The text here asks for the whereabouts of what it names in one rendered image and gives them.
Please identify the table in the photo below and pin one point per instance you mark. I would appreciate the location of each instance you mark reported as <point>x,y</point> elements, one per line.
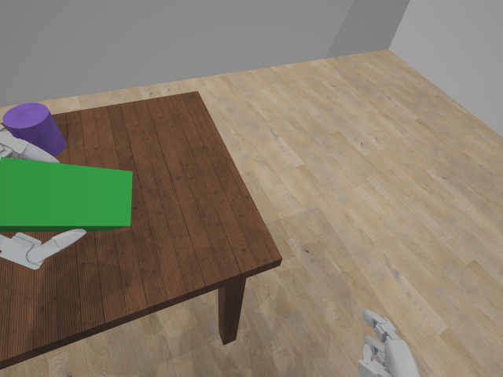
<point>194,228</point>

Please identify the robot left hand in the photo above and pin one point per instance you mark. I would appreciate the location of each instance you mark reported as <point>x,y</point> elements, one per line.
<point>24,249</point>

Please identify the sponge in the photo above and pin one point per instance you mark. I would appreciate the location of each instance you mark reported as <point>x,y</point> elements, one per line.
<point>38,196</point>

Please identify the robot right hand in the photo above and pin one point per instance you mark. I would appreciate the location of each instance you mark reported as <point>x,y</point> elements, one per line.
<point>394,359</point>

